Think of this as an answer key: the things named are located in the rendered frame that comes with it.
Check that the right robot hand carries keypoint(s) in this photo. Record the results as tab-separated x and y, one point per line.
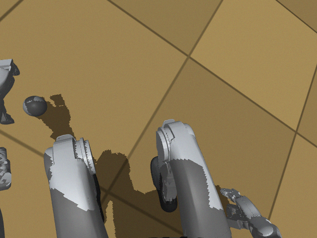
244	210

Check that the left robot foot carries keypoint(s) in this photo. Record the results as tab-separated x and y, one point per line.
98	196

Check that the right robot foot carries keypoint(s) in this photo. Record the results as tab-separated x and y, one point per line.
167	206

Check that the right robot arm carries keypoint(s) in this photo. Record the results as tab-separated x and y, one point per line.
261	227

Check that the ball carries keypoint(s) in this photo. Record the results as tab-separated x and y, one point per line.
34	106

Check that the left robot arm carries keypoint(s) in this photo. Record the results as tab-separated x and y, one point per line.
5	173

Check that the left robot hand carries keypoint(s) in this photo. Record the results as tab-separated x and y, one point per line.
8	69

